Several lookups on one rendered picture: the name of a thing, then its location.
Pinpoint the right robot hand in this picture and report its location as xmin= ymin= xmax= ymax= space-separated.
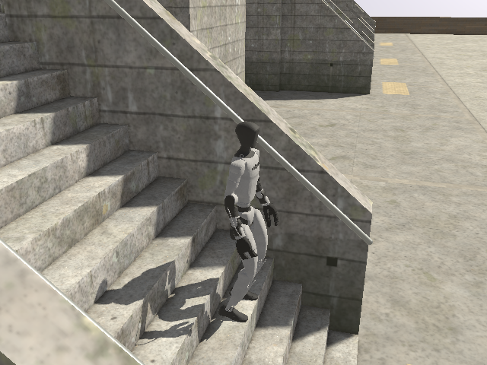
xmin=236 ymin=237 xmax=258 ymax=260

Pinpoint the right robot shin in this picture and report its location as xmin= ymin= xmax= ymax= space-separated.
xmin=225 ymin=272 xmax=254 ymax=312

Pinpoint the left robot upper arm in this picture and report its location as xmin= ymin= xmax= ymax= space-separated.
xmin=251 ymin=148 xmax=259 ymax=181

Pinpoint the left robot forearm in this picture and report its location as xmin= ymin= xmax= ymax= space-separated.
xmin=256 ymin=179 xmax=270 ymax=206

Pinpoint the right robot upper arm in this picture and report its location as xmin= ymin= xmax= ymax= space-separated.
xmin=224 ymin=158 xmax=246 ymax=204

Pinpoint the right robot forearm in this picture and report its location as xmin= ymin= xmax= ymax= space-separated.
xmin=224 ymin=195 xmax=246 ymax=240

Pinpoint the left robot foot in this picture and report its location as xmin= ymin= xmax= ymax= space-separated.
xmin=229 ymin=287 xmax=258 ymax=300

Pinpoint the left robot hand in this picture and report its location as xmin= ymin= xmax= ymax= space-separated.
xmin=263 ymin=203 xmax=279 ymax=227

